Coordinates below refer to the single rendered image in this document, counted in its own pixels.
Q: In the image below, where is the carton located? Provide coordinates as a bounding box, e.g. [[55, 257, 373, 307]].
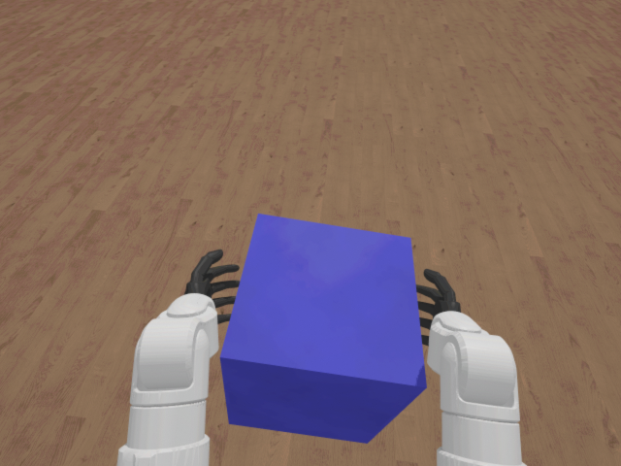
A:
[[220, 214, 427, 444]]

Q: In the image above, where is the robot left hand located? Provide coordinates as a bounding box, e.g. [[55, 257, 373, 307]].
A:
[[184, 250, 240, 324]]

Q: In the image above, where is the robot right hand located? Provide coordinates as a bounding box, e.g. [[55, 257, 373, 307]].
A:
[[416, 269, 461, 347]]

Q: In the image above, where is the right robot forearm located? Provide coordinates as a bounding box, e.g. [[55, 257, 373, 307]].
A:
[[427, 311, 527, 466]]

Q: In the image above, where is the left robot forearm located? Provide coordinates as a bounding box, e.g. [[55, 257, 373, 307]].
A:
[[116, 293, 219, 466]]

